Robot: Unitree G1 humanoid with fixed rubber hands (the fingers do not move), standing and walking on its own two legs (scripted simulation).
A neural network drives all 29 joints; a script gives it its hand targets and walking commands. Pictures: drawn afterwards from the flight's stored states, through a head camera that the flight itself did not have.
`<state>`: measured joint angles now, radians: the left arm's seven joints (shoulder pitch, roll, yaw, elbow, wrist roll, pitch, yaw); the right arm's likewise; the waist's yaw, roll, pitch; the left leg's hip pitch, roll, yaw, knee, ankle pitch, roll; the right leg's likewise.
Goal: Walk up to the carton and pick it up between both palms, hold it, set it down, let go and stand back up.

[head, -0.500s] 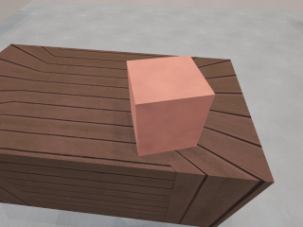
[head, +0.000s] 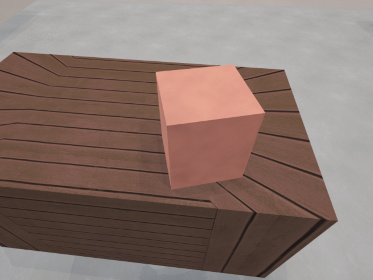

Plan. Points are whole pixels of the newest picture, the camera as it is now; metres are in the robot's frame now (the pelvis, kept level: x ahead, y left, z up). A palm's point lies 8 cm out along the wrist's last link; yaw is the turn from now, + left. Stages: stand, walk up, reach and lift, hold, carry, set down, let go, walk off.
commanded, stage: stand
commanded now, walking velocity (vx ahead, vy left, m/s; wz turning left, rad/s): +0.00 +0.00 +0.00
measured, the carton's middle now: (201, 128) +0.48 +0.03 +0.04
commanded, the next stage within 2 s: none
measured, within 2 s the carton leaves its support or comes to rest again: neither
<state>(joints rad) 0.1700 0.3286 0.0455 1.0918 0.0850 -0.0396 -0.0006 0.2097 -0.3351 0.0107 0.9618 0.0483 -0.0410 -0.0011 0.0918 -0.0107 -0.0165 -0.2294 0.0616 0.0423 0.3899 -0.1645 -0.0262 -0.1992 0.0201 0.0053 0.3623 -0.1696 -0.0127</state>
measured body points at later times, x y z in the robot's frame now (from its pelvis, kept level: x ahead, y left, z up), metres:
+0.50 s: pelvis +0.00 +0.00 +0.00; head +0.01 +0.01 +0.45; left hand +0.04 +0.30 -0.14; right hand +0.11 -0.28 -0.12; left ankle +0.03 +0.14 -0.75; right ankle +0.01 -0.12 -0.75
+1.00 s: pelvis +0.00 +0.00 +0.00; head +0.01 +0.00 +0.45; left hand +0.05 +0.30 -0.13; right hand +0.12 -0.28 -0.12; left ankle +0.02 +0.14 -0.75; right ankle +0.01 -0.12 -0.75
